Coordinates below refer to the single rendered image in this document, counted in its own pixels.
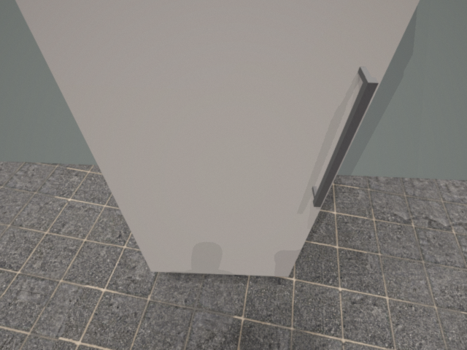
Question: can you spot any handle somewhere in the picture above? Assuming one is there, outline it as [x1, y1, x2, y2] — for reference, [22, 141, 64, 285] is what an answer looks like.
[312, 66, 379, 207]

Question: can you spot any fridge door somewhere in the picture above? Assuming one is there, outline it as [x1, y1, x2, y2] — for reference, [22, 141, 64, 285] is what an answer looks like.
[16, 0, 420, 277]

